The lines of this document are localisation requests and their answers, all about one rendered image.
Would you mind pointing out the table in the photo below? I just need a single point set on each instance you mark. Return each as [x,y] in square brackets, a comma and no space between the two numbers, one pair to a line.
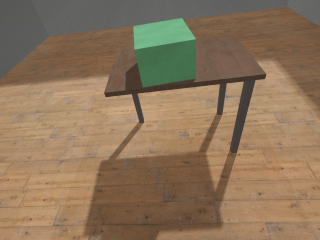
[219,60]

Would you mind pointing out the carton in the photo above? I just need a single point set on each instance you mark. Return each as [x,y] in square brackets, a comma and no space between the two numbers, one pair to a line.
[165,52]

